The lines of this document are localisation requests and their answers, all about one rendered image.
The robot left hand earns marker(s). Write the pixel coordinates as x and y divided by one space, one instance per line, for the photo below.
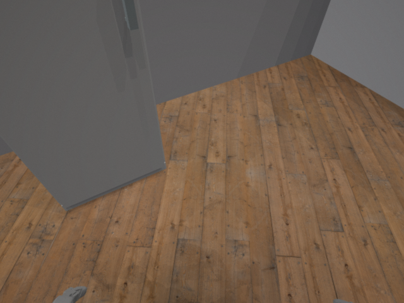
71 295

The handle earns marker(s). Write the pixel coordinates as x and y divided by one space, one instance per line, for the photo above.
130 14

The fridge door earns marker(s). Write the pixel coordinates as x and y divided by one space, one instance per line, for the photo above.
76 101

